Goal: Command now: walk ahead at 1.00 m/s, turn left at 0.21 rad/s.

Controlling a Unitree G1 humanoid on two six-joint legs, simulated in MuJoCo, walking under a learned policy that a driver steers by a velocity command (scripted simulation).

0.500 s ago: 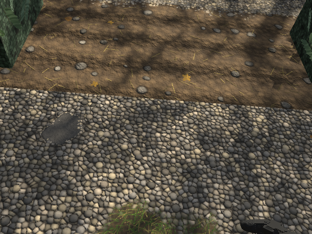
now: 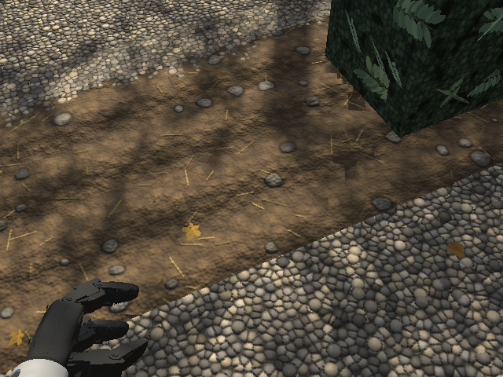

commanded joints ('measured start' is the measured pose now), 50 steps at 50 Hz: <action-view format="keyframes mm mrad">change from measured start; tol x64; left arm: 1 618 223 86 147 21 -4 53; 50 464 51 52 151 2 -51 62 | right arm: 1 -142 -207 -35 -115 -7 1 -12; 50 -328 -94 -8 -338 -31 30 33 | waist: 1 385 16 -293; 50 125 -43 -42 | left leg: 1 -523 87 -70 765 796 154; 2 -820 -43 -165 1132 -112 151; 21 -367 -156 70 556 389 257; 25 188 185 -889 190 99 588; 33 -680 -55 -514 -49 311 400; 42 -227 -8 -483 328 1027 223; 45 -825 -225 -300 1200 -72 146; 50 -910 -39 -281 1065 145 156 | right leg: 1 915 -110 160 -12 -281 -3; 3 1029 -449 852 -350 -660 -10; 21 616 -227 -226 39 1263 128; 24 -44 60 -95 1124 -405 145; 50 551 -223 440 -390 -340 -14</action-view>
